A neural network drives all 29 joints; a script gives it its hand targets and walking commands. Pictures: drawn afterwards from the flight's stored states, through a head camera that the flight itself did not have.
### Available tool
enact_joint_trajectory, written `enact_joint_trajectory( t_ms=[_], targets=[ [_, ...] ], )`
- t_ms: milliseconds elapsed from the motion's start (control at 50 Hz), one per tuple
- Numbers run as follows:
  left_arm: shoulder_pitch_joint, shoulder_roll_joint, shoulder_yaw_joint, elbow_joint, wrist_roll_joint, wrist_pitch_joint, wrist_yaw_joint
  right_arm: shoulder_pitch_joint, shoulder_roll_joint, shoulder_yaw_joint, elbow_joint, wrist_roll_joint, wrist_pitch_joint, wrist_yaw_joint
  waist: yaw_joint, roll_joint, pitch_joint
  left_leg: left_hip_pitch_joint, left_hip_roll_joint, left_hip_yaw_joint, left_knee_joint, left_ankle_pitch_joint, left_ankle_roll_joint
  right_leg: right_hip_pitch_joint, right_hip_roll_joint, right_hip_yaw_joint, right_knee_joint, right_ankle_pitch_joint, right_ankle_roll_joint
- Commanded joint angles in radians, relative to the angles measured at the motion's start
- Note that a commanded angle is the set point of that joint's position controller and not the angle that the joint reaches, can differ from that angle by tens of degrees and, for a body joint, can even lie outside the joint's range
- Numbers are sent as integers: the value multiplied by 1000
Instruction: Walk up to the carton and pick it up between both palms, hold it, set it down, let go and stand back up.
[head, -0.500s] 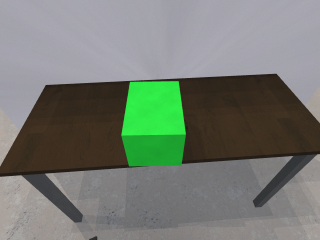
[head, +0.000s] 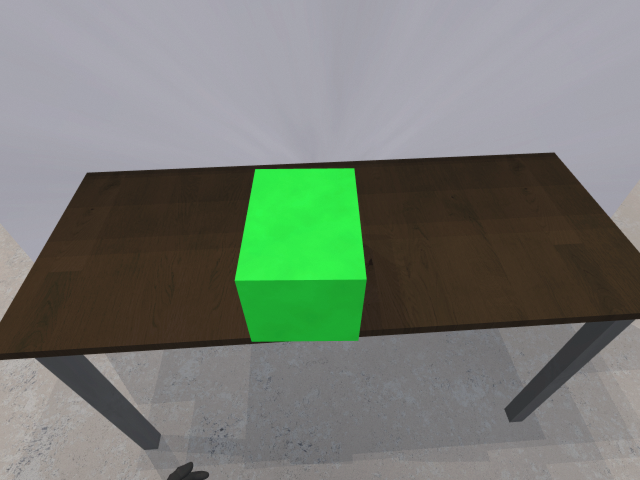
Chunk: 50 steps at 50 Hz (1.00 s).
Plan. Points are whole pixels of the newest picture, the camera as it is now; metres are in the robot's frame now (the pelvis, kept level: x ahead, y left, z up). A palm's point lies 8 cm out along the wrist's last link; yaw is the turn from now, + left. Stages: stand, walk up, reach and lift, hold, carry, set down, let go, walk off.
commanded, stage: walk up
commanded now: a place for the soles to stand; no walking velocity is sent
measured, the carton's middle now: (304, 251) +0.50 +0.06 -0.02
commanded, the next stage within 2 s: reach and lift in 1.00 s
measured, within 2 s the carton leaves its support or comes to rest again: neither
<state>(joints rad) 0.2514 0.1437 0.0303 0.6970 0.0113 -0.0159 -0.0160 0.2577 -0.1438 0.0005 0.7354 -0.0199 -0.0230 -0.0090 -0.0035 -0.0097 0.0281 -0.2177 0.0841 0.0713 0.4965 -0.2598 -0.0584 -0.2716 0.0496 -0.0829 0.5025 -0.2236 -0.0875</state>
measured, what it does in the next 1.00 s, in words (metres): stands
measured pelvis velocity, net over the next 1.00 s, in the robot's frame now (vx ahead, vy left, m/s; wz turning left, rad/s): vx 0.00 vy -0.02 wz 0.05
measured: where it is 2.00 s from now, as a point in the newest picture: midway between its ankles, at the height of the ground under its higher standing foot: outside the picture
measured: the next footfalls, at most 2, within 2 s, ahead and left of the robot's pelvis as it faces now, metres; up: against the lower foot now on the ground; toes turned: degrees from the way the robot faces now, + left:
none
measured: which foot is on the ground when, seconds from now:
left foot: down 0.00-1.00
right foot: down 0.00-1.00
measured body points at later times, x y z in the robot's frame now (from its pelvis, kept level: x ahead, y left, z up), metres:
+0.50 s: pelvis +0.00 -0.02 -0.01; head +0.01 +0.00 +0.44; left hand +0.13 +0.22 -0.12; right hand +0.12 -0.25 -0.12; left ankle +0.00 +0.15 -0.73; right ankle +0.03 -0.06 -0.74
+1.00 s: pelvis +0.00 -0.02 -0.01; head +0.01 +0.00 +0.44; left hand +0.13 +0.22 -0.12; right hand +0.11 -0.24 -0.12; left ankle +0.00 +0.15 -0.73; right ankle +0.03 -0.06 -0.74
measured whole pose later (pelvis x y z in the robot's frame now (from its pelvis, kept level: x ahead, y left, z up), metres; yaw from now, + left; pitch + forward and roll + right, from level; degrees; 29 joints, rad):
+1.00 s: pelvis +0.00 -0.02 -0.01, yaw +3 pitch +0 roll +0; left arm 0.23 0.20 0.04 0.64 0.02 0.04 -0.05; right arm 0.28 -0.15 -0.01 0.71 -0.02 -0.02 -0.03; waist 0.00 -0.04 0.03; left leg -0.27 0.10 0.01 0.55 -0.28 -0.08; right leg -0.29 0.06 -0.14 0.53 -0.25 -0.12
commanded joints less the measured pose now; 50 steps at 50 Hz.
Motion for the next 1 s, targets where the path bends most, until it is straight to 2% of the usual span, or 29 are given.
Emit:
enact_joint_trajectory(
  t_ms=[0, 200, 220, 260, 320, 420, 500, 840, 860, 880, 900, 920, 940, 980],
  targets=[
    [3, 90, 24, -78, -1, -18, 3, 4, -74, -18, -65, 0, -15, -4, 1, -3, -45, -1, 31, -45, -60, 27, 30, 22, -152, 178, -146, 106, 43],
    [21, 93, 26, -73, -1, -19, 3, 2, -75, -17, -50, 0, -13, -4, 3, 1, -37, 0, 32, -44, -66, 21, 27, 23, -150, 178, -157, 88, 46],
    [-31, 142, 41, -108, 18, -2, -7, 2, -86, -28, -72, -6, -18, -22, -9, -90, -14, -38, 64, -50, -65, 79, 34, 28, -107, 119, -96, 85, 18],
    [-12, 104, 34, -120, 19, 10, -16, -12, -124, -38, -70, -2, -19, -33, 11, -3, -43, -30, 74, -53, -59, 100, 45, 28, -109, 124, -67, 110, 8],
    [-10, 118, 36, -133, 17, 18, -24, -20, -110, -37, -86, 0, -13, -34, 12, 40, -61, -46, 71, -51, -53, 67, 48, 38, -119, 136, -57, 96, 10],
    [-13, 139, 38, -147, 13, 27, -23, -23, -86, -31, -100, -1, -4, -32, 10, 1, -43, -56, 26, -9, 1, 0, 29, 11, -151, 191, -134, 13, 9],
    [-26, 147, 37, -161, 14, 34, -22, -13, -89, -31, -105, -3, -3, -32, 6, -13, -34, -58, 13, 1, 16, -23, 24, -2, -159, 201, -170, -50, 8],
    [-30, 149, 32, -180, 15, 38, -29, -6, -96, -31, -117, -4, -11, -32, 11, 0, -49, -72, 23, -20, 5, 2, 24, 26, -153, 161, -149, -33, 21],
    [-48, 152, 38, -155, 7, 35, -32, 37, -95, -43, -91, 3, -11, -23, -3, 9, -44, -89, 17, -46, 5, -59, 38, 23, -164, 164, -171, -63, 20],
    [-48, 166, 42, -149, 7, 33, -32, 49, -80, -39, -98, 5, -8, -22, -7, -17, -31, -60, -10, -28, 17, -47, 36, -21, -167, 156, -179, -107, 11],
    [-50, 158, 38, -147, 8, 32, -30, 73, -81, -36, -88, 3, -10, -21, -14, -7, -29, -33, 8, -50, 8, -23, 38, -32, -151, 147, -170, -95, 14],
    [-43, 156, 39, -147, 3, 31, -28, 60, -109, -40, -94, 3, -11, -20, -7, 17, -42, -24, 3, -40, 6, -36, 42, -46, -148, 127, -179, -110, 20],
    [-39, 148, 38, -132, 8, 34, -31, 78, -107, -45, -84, -1, -10, -21, -2, -37, -69, -32, 2, -36, 11, -39, 41, 0, -144, 112, -185, -116, 31],
    [-42, 131, 38, -124, 4, 30, -35, 57, -91, -45, -105, 1, -11, -19, 1, -2, -58, -29, 4, -62, -18, -15, 43, 7, -164, 133, -161, -65, 15]
  ],
)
